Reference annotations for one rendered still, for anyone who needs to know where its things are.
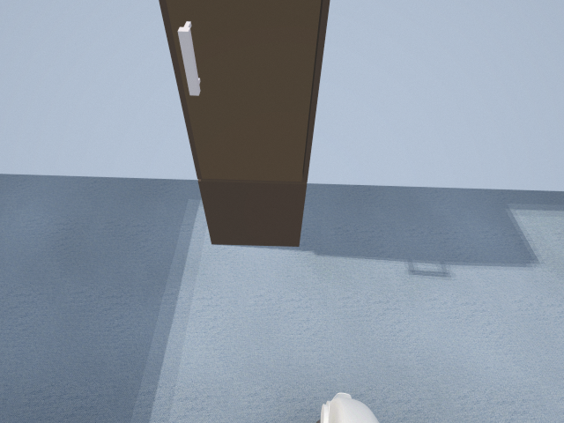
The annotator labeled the right robot thigh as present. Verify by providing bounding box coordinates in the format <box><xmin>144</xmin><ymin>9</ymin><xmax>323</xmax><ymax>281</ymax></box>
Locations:
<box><xmin>321</xmin><ymin>397</ymin><xmax>379</xmax><ymax>423</ymax></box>

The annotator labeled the cupboard door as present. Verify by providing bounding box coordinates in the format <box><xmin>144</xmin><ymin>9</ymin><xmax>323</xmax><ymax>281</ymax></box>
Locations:
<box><xmin>166</xmin><ymin>0</ymin><xmax>321</xmax><ymax>182</ymax></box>

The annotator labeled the handle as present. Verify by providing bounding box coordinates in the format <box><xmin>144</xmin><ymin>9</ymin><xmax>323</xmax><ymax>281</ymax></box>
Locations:
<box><xmin>178</xmin><ymin>21</ymin><xmax>200</xmax><ymax>96</ymax></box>

